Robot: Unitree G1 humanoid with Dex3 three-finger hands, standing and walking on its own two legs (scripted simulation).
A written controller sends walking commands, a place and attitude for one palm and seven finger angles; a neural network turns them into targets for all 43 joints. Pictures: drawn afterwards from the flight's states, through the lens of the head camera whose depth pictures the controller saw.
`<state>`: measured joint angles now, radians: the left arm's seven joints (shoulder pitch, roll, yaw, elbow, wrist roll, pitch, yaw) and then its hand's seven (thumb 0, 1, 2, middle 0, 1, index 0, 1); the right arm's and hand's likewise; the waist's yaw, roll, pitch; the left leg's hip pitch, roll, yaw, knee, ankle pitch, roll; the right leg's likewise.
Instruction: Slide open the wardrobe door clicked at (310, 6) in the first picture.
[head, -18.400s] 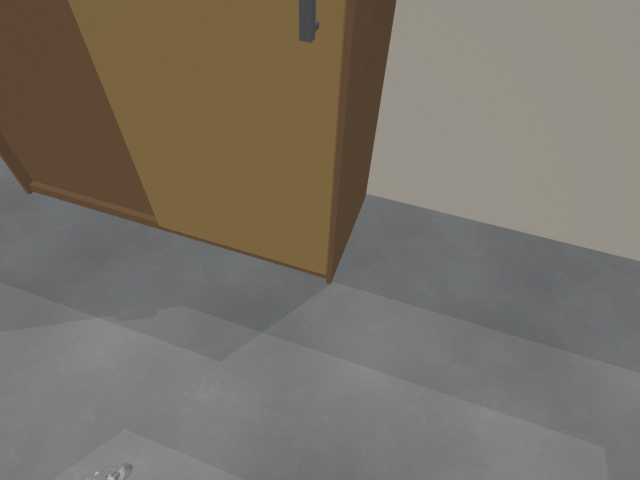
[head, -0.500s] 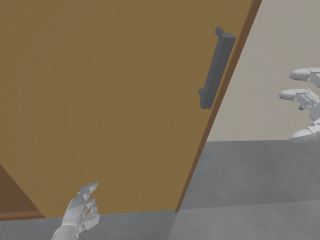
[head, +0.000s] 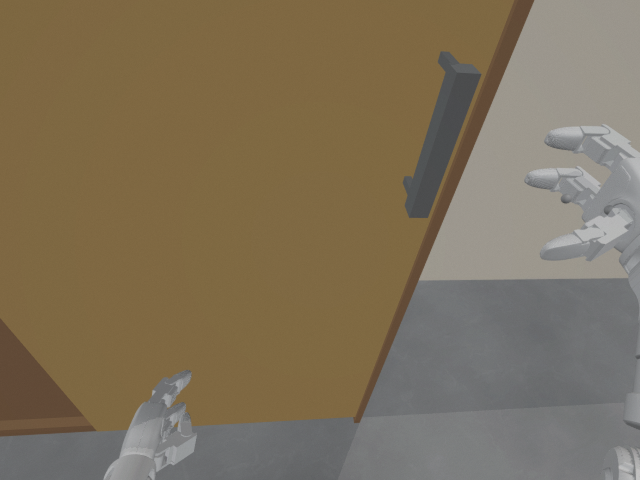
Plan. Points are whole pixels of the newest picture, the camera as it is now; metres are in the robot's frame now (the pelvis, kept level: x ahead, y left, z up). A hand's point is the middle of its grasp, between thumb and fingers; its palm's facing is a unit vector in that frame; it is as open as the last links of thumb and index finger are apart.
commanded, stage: move the hooked fingers beside the handle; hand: right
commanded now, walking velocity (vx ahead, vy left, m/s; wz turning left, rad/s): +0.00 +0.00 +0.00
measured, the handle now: (430, 139) +0.45 -0.11 +0.25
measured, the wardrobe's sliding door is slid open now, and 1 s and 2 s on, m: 0.00 0.00 0.00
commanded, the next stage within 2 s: feel for the door with the fingertips in 1.52 s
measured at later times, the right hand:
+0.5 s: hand (518, 177) +0.38 -0.19 +0.25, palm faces -0.05 +1.00 -0.07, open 14.0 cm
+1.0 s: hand (494, 166) +0.41 -0.18 +0.24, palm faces -0.05 +1.00 -0.05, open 14.0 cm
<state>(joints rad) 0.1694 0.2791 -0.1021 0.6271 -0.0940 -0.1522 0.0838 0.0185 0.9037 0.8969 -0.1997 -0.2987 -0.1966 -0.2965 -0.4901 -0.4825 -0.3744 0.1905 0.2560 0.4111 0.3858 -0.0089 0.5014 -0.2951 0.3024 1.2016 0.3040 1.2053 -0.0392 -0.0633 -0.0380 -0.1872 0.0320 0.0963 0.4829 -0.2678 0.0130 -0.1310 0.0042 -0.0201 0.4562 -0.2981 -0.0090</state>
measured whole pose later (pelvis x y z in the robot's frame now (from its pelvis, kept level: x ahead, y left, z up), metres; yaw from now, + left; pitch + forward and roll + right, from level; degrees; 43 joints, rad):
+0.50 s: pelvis +0.00 +0.00 +0.00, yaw +0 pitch -1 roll +0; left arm 0.20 0.28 -0.08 0.64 -0.09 -0.12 0.09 0.02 0.90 0.90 -0.20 -0.30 -0.20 -0.30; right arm -0.60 -0.41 -0.30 0.28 0.23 0.38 0.30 -0.01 0.50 -0.30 0.30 1.20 0.30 1.21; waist -0.02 -0.06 -0.04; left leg -0.19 0.03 0.09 0.48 -0.27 0.01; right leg -0.13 0.01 -0.03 0.44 -0.30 -0.01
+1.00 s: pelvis +0.00 +0.00 +0.00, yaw +1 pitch +0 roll +0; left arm 0.24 0.28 -0.07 0.65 -0.09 -0.10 0.08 0.02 0.90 0.90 -0.20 -0.30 -0.20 -0.30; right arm -0.67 -0.40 -0.29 0.42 0.20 0.33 0.25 -0.01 0.50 -0.30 0.30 1.20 0.30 1.20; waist 0.01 -0.06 -0.04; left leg -0.20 0.02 0.07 0.46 -0.25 0.01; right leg -0.13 0.00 -0.05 0.42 -0.29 -0.01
